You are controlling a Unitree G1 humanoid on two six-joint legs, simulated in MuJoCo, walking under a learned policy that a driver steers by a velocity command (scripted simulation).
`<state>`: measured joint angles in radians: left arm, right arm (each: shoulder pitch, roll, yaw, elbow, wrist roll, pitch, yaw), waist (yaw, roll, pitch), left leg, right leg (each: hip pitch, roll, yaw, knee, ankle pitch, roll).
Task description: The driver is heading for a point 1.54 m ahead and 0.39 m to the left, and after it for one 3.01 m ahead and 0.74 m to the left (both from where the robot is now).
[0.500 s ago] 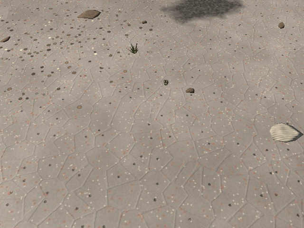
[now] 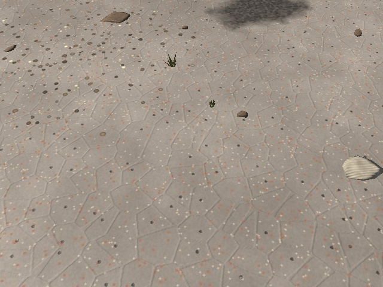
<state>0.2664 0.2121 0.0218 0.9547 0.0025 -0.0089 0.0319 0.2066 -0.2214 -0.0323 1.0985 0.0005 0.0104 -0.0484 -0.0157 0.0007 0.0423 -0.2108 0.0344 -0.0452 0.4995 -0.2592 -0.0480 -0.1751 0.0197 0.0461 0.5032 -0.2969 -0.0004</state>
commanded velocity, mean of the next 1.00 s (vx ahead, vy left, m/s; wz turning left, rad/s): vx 0.31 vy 0.00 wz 0.04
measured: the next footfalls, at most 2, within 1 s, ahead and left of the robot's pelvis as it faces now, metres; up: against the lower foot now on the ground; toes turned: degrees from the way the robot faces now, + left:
right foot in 0.82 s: +0.41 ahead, -0.11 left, +0.00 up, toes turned -2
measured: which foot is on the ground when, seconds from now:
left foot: down 0.00-0.82, up 0.84-1.00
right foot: down 0.00-0.38, up 0.40-0.80, down 0.82-1.00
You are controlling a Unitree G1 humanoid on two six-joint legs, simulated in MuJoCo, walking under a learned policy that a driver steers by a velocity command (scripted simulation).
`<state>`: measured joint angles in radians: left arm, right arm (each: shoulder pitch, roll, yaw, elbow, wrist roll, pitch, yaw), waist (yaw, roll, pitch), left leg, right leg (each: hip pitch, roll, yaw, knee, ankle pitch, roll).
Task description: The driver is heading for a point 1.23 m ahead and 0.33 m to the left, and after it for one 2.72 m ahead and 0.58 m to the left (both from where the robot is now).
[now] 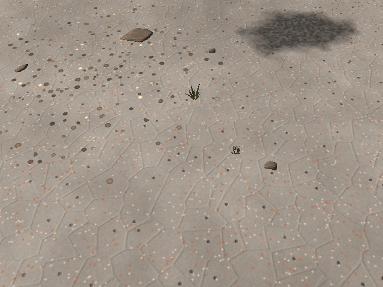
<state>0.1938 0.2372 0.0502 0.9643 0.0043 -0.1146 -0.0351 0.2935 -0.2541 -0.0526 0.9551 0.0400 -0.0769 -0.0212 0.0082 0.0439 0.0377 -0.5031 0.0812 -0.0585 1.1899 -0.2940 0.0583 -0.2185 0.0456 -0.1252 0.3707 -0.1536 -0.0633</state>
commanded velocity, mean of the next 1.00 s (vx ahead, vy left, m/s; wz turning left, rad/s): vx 0.50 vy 0.00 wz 0.47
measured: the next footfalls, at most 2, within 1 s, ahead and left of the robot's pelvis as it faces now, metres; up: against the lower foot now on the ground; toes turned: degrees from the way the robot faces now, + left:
left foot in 0.38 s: +0.37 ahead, +0.16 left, +0.00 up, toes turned +15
right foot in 0.86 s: +0.71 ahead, +0.07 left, +0.00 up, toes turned +29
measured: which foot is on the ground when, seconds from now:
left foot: up 0.00-0.36, down 0.38-0.86, up 0.88-1.00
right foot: down 0.00-0.38, up 0.40-0.84, down 0.86-1.00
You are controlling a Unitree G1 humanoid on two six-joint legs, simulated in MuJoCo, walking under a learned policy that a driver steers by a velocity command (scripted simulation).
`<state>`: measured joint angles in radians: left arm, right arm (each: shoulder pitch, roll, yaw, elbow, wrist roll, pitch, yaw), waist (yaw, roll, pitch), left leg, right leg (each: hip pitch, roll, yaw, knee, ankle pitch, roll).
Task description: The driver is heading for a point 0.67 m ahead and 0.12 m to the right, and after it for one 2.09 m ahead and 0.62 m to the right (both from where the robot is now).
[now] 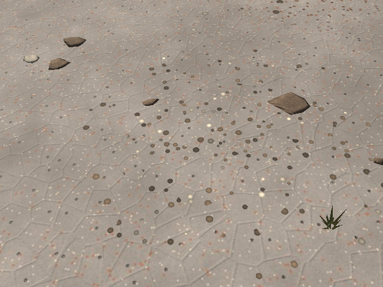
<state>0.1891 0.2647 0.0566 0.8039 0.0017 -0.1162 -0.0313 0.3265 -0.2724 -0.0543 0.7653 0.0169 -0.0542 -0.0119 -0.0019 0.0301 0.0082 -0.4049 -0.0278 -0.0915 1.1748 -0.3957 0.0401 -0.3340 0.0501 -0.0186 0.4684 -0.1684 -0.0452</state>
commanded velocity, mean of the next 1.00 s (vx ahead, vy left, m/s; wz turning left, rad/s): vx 0.49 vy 0.00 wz -0.24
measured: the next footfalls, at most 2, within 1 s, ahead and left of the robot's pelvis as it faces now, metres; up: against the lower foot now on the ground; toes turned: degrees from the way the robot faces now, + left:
left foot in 0.38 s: +0.36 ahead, +0.15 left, +0.00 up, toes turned +1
right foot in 0.92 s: +0.61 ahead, -0.13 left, +0.00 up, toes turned -20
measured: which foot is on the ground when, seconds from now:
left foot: up 0.00-0.36, down 0.38-0.92, up 0.94-1.00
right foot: down 0.00-0.38, up 0.40-0.90, down 0.92-1.00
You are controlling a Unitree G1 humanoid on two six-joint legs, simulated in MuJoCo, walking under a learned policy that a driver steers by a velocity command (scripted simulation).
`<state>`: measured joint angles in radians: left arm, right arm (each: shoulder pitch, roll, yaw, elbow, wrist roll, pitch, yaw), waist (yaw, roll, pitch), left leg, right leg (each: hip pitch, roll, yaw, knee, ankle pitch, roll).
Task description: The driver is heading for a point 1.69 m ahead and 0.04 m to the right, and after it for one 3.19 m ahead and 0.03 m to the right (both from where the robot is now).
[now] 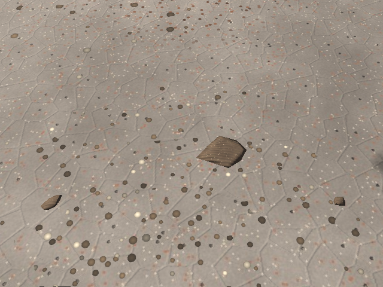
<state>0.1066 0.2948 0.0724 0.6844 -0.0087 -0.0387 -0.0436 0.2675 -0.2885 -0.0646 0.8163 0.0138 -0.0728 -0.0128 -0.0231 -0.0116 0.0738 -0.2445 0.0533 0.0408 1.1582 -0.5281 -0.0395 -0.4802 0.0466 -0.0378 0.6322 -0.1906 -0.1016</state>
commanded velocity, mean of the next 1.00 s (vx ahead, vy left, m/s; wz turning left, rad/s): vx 0.08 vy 0.00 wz -0.29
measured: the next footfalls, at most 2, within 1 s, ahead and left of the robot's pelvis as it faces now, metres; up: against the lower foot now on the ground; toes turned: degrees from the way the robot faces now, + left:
left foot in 0.38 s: +0.29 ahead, +0.12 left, +0.00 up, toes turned -17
right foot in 0.70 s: +0.15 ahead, -0.11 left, +0.00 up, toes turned -13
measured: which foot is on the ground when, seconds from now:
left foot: up 0.00-0.36, down 0.38-1.00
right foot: down 0.00-0.40, up 0.42-0.68, down 0.70-1.00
